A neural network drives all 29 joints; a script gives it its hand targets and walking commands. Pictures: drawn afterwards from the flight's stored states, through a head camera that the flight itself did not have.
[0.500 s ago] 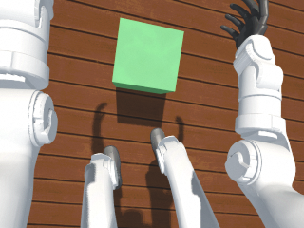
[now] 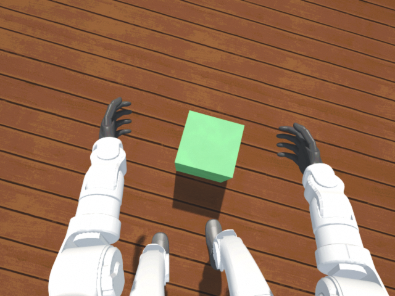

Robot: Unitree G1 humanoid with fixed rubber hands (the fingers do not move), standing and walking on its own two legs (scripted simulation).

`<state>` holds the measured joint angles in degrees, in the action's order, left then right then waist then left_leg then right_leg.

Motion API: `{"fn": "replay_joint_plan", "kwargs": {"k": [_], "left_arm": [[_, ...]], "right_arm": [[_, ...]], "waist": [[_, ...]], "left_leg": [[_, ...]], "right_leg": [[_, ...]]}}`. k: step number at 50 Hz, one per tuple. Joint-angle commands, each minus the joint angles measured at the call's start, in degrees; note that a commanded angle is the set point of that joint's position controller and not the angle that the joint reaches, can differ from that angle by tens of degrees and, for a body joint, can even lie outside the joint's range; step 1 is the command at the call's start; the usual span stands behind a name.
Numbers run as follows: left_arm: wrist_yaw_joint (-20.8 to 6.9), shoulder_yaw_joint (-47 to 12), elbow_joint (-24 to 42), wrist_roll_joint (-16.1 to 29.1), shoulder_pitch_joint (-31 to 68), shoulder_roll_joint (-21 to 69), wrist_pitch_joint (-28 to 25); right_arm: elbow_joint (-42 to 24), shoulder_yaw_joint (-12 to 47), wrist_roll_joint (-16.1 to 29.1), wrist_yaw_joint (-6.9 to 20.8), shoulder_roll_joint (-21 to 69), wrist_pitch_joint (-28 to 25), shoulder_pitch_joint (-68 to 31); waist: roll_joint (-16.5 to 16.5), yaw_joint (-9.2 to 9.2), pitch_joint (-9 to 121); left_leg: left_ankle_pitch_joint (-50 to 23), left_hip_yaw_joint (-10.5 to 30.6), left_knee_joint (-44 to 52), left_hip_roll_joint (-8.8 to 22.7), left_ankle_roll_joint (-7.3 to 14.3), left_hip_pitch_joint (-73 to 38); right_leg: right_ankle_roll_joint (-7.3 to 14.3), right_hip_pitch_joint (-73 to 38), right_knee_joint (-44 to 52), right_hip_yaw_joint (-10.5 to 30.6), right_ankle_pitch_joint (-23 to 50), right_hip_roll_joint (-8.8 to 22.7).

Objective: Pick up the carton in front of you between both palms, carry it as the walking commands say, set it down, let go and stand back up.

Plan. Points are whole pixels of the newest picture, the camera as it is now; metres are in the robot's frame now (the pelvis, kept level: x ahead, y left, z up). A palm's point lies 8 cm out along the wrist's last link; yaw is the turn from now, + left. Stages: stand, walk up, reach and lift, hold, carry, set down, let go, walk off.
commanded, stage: let go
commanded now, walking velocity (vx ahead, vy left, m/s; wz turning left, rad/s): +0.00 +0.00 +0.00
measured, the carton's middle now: (206, 150) +0.49 -0.12 -0.58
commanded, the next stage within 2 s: stand in 1.16 s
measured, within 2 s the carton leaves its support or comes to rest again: neither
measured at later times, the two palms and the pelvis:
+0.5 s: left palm (64, 202) +0.33 +0.19 -0.03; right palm (347, 238) +0.21 -0.24 +0.00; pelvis +0.07 +0.00 +0.06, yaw -4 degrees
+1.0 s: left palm (18, 275) +0.24 +0.23 +0.00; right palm (347, 238) +0.22 -0.23 +0.01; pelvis +0.07 +0.01 +0.07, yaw -5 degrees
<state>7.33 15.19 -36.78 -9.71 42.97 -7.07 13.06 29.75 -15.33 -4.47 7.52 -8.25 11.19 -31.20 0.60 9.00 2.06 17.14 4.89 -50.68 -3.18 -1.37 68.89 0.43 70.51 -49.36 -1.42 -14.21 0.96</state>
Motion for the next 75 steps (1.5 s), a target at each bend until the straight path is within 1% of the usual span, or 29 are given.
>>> {"fn": "replay_joint_plan", "kwargs": {"k": [1,4,7,10,14,16,19,25,28,32,34,37,40,41,42,43,45,51,58,59,60,61,62,63,64,66,71,73,75], "left_arm": [[0.99,-1.54,9.24,0.70,5.27,-1.91,-2.92],[0.13,-2.30,8.86,1.52,-2.46,-2.23,-5.04],[-0.83,-3.31,8.05,2.57,-9.27,-3.06,-7.15],[-1.54,-4.41,7.44,3.76,-15.79,-4.30,-8.91],[-2.41,-5.26,7.61,4.87,-25.25,-5.68,-10.85],[-2.90,-5.55,8.04,5.24,-29.22,-6.24,-11.64],[-3.62,-6.29,9.15,5.71,-34.33,-6.43,-12.39],[-5.30,-8.38,11.12,6.82,-42.49,-6.91,-12.77],[-6.33,-9.52,12.00,7.61,-46.29,-7.19,-12.53],[-7.80,-10.97,13.86,8.92,-51.31,-7.76,-11.73],[-8.52,-11.71,14.83,9.61,-52.63,-7.91,-11.25],[-9.56,-12.46,16.15,10.35,-53.36,-8.30,-10.45],[-10.39,-12.67,17.26,10.61,-53.31,-8.83,-9.51],[-9.20,-12.80,14.24,11.13,-56.55,-9.15,-11.07],[-8.73,-13.20,15.15,11.09,-55.62,-8.81,-11.20],[-8.62,-13.48,15.40,11.30,-54.82,-8.89,-11.06],[-8.60,-13.43,15.76,11.53,-53.46,-9.44,-10.75],[-8.78,-12.39,15.00,10.90,-54.05,-10.55,-8.78],[-9.82,-11.44,15.62,10.22,-53.09,-10.73,-7.10],[-7.68,-9.00,7.89,6.66,-55.12,-17.83,-9.07],[-6.88,-8.64,7.26,5.84,-55.70,-19.26,-10.16],[-6.86,-8.76,6.83,5.71,-54.18,-19.09,-10.89],[-6.90,-8.80,6.53,5.71,-53.07,-18.69,-11.50],[-6.85,-8.95,6.13,5.88,-52.37,-18.09,-11.93],[-7.12,-9.17,5.60,6.14,-51.78,-17.89,-12.29],[-7.43,-9.27,4.54,6.56,-51.70,-17.74,-12.80],[-7.18,-9.32,1.52,7.22,-53.18,-19.08,-13.23],[-6.90,-9.37,0.32,7.42,-53.81,-19.59,-13.18],[-6.67,-9.39,-0.70,7.55,-54.13,-19.98,-13.10]], "right_arm": [[-5.15,2.47,1.31,1.02,-7.44,-2.79,3.04],[-5.73,5.36,2.70,1.16,-7.85,-4.61,9.99],[-7.38,7.96,4.04,0.63,-7.93,-6.28,15.94],[-9.95,10.33,5.34,-0.36,-7.49,-7.49,21.81],[-13.93,12.48,6.21,-1.71,-7.02,-8.39,30.61],[-15.20,13.17,6.46,-2.19,-7.09,-8.72,34.08],[-16.02,13.73,6.89,-2.69,-7.77,-9.13,37.79],[-13.22,13.51,7.13,-2.99,-8.86,-9.67,41.32],[-11.06,12.94,6.70,-2.97,-9.17,-9.67,42.26],[-9.44,11.83,5.58,-3.18,-9.71,-9.26,44.00],[-9.08,11.34,4.95,-3.37,-10.02,-8.88,44.37],[-8.97,10.82,4.05,-3.56,-10.21,-8.13,44.22],[-9.31,10.51,3.38,-3.52,-10.22,-7.20,43.47],[-12.76,10.55,2.81,-4.88,-12.23,-4.39,41.05],[-11.52,11.13,2.89,-5.36,-12.11,-3.50,42.50],[-11.88,11.34,3.02,-5.61,-11.95,-3.02,42.38],[-12.13,11.93,3.34,-5.83,-11.26,-2.19,41.95],[-13.73,12.04,3.06,-6.25,-10.90,0.34,40.75],[-15.15,12.75,2.76,-6.46,-10.04,2.59,39.43],[-7.16,10.52,2.47,-8.39,-16.15,-2.79,38.22],[-6.19,10.50,2.14,-8.85,-15.59,-5.43,40.37],[-4.99,10.93,1.84,-8.63,-15.18,-7.03,41.10],[-3.81,10.89,1.66,-8.33,-15.34,-8.30,41.55],[-2.74,10.88,1.62,-8.14,-15.36,-9.28,41.79],[-1.84,10.86,1.74,-7.79,-15.95,-10.00,41.46],[-0.27,11.19,1.78,-7.60,-16.47,-10.98,41.02],[3.45,11.70,1.98,-8.13,-18.00,-11.86,41.61],[4.89,11.91,2.06,-8.42,-18.49,-11.89,41.98],[6.12,12.11,2.14,-8.66,-18.88,-11.85,42.21]], "waist": [[4.27,2.39,40.12],[2.35,1.45,33.75],[0.19,0.64,28.96],[-1.81,-0.25,26.42],[-3.74,-1.47,24.42],[-3.73,-2.13,22.36],[-2.45,-3.19,18.94],[1.69,-5.39,12.53],[2.75,-6.32,9.89],[2.88,-7.29,6.71],[2.40,-7.47,4.82],[1.35,-7.59,1.96],[0.53,-7.76,-0.70],[0.30,-8.37,2.27],[0.96,-8.26,1.50],[0.77,-7.91,0.81],[0.78,-7.78,-0.76],[0.79,-8.68,-4.84],[-0.37,-9.33,-6.28],[6.20,-10.60,-7.48],[3.63,-9.84,-7.17],[0.80,-9.30,-6.28],[-0.75,-9.02,-5.67],[-1.56,-8.95,-4.95],[-1.72,-8.80,-3.72],[-1.61,-9.04,-2.06],[-1.56,-9.28,1.47],[-1.61,-9.37,2.11],[-1.60,-9.41,2.37]], "left_leg": [[-0.71,-4.38,8.73,-2.78,-0.70,-21.57],[2.47,-5.00,11.08,-2.32,-0.19,-22.14],[2.71,-5.22,12.67,-1.96,0.34,-23.55],[1.09,-5.01,13.84,-1.78,0.80,-25.78],[-3.15,-4.60,15.83,-1.44,1.27,-30.21],[-5.33,-4.50,17.15,-1.25,1.34,-32.75],[-9.06,-4.13,19.16,-0.92,1.25,-38.68],[-17.21,-3.34,23.17,0.33,0.50,-51.29],[-20.98,-2.84,24.99,1.16,0.00,-55.79],[-25.67,-2.33,27.21,2.01,-0.59,-60.27],[-26.44,-2.21,28.23,2.28,-0.74,-61.47],[-25.12,-2.25,29.39,2.53,-0.73,-62.16],[-21.59,-2.59,30.20,2.63,-0.49,-61.81],[-26.07,-2.14,27.98,3.00,-0.62,-63.77],[-26.57,-2.25,27.54,3.04,-0.95,-63.62],[-25.41,-2.26,27.66,3.09,-0.86,-63.03],[-21.97,-2.49,28.08,2.91,-0.53,-61.47],[-12.24,-3.95,28.97,2.03,0.38,-58.26],[-6.37,-5.47,28.75,1.13,1.17,-58.39],[4.21,-2.62,25.36,3.12,0.07,-51.88],[7.32,-2.11,24.51,3.35,0.45,-53.95],[9.86,-1.14,24.10,3.82,0.70,-54.69],[11.01,-0.37,23.84,4.12,0.99,-55.36],[10.73,0.18,23.46,4.35,1.25,-55.79],[8.92,0.58,23.41,4.69,1.58,-56.16],[3.82,0.86,23.42,5.12,1.90,-56.11],[-10.36,1.30,22.79,6.16,1.59,-58.44],[-14.21,1.26,22.61,6.47,1.58,-59.02],[-16.82,1.24,22.47,6.66,1.57,-59.48]], "right_leg": [[-1.44,-37.51,5.03,-0.81,13.10,-2.93],[-1.53,-42.71,7.57,0.38,10.42,-2.55],[-1.85,-48.05,9.39,1.54,10.83,-2.35],[-2.19,-53.28,10.48,2.71,14.95,-1.98],[-2.68,-59.93,11.66,4.01,23.78,-1.55],[-2.89,-62.09,12.61,4.30,26.94,-1.56],[-2.84,-63.01,14.63,4.21,28.13,-1.89],[-2.24,-61.36,19.37,3.12,25.69,-3.00],[-1.84,-61.16,21.46,2.60,24.03,-3.56],[-1.41,-62.29,23.60,1.92,21.86,-4.48],[-1.25,-62.86,24.49,1.70,20.47,-4.80],[-1.09,-63.72,25.35,1.47,17.95,-5.03],[-0.96,-64.89,25.81,1.27,14.84,-5.10],[-1.52,-62.82,23.93,0.64,12.59,-6.11],[-1.34,-62.15,23.84,0.60,11.66,-6.04],[-1.27,-61.63,23.80,0.68,10.67,-6.01],[-1.18,-61.66,23.68,0.85,9.34,-5.83],[-0.89,-64.50,24.22,0.87,5.80,-5.29],[-1.30,-66.11,25.38,1.38,2.72,-4.57],[-1.41,-55.57,26.47,5.43,-2.02,0.66],[-0.67,-54.06,27.78,7.00,-6.85,1.84],[-0.15,-51.20,28.54,8.02,-12.59,2.03],[0.27,-49.82,29.06,8.63,-15.98,2.19],[0.55,-48.93,29.02,8.94,-17.03,2.25],[0.72,-49.58,28.48,8.84,-15.18,2.22],[0.66,-52.16,27.30,8.44,-8.97,2.23],[0.78,-58.01,23.76,7.20,10.89,2.84],[0.74,-59.78,22.97,6.78,15.92,2.94],[0.76,-61.00,22.65,6.59,18.96,3.11]]}}
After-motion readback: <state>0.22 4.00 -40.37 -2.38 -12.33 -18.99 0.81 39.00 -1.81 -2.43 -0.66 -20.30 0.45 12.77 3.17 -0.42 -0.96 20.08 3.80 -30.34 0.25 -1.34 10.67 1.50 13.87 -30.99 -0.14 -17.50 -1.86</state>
